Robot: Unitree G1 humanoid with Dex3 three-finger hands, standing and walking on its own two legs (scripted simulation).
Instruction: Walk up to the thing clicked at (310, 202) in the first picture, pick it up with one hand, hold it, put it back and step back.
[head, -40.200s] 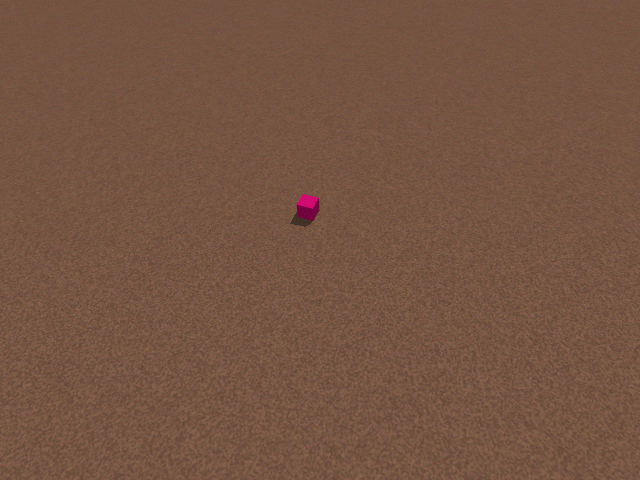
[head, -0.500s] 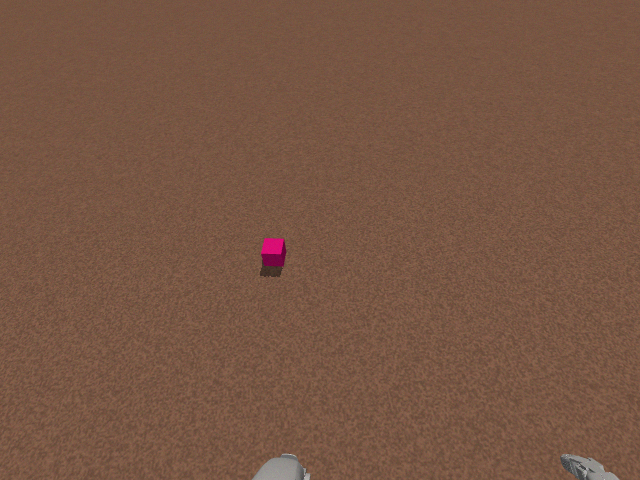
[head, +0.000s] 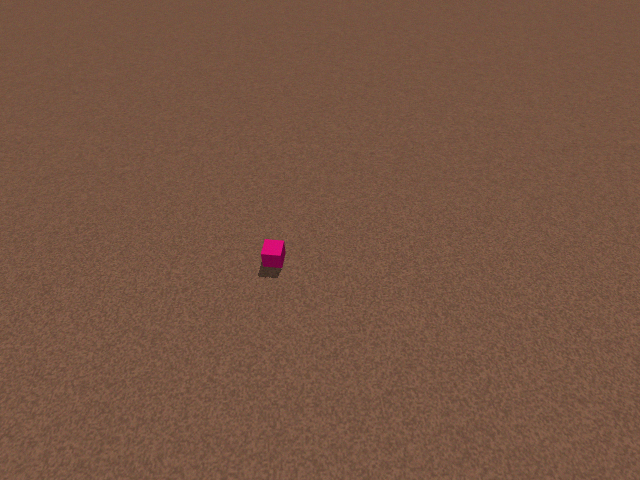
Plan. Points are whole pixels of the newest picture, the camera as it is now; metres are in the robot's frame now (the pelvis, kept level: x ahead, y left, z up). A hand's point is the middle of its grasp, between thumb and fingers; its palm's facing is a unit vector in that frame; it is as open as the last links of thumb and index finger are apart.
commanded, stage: step back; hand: left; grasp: from above
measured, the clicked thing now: (273, 253) +1.05 +0.20 -0.73
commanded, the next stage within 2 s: stand in 0.54 s
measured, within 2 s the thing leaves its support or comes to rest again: neither
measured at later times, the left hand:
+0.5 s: hand out of the picture +0.12 +0.28 -0.15, palm faces +0.05 -0.93 -0.37, open 7.4 cm
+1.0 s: hand out of the picture +0.12 +0.26 -0.14, palm faces +0.01 -0.94 -0.33, open 7.4 cm
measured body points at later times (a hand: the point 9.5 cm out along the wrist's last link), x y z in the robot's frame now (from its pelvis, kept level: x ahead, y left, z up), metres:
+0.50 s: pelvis +0.04 +0.01 +0.00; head +0.06 +0.02 +0.44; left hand +0.12 +0.33 -0.13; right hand +0.10 -0.29 -0.14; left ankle +0.02 +0.14 -0.73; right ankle +0.07 -0.12 -0.73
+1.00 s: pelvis +0.04 +0.01 +0.01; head +0.05 +0.01 +0.46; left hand +0.12 +0.31 -0.12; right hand +0.16 -0.28 -0.11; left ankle +0.02 +0.14 -0.73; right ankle +0.07 -0.12 -0.73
